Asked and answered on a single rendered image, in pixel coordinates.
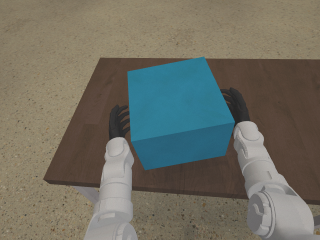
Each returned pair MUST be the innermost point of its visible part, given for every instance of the carton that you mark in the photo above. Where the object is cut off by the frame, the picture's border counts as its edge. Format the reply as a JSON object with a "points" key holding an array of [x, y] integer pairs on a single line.
{"points": [[177, 114]]}

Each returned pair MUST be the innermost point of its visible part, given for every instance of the left robot forearm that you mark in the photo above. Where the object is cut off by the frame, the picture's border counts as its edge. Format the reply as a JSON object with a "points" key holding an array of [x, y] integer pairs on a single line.
{"points": [[114, 201]]}

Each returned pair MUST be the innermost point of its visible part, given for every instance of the table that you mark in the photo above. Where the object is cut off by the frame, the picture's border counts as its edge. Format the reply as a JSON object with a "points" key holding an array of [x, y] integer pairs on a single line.
{"points": [[282, 97]]}

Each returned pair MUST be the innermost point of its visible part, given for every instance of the right robot forearm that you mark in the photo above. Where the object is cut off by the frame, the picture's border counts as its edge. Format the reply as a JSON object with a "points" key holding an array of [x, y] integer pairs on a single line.
{"points": [[256, 165]]}

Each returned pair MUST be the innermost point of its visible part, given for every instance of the robot right upper arm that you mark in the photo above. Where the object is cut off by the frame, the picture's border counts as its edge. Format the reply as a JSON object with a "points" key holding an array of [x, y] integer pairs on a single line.
{"points": [[277, 216]]}

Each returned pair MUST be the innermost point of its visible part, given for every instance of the robot left upper arm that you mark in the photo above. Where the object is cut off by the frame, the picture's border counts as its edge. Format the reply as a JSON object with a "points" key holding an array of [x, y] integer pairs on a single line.
{"points": [[115, 231]]}

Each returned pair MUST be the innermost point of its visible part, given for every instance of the robot left hand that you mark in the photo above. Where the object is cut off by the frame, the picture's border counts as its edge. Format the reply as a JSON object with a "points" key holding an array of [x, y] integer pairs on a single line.
{"points": [[115, 125]]}

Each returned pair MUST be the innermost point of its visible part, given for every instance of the robot right hand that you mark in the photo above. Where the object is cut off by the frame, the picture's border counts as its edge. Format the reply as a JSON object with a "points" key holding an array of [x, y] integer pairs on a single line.
{"points": [[237, 107]]}

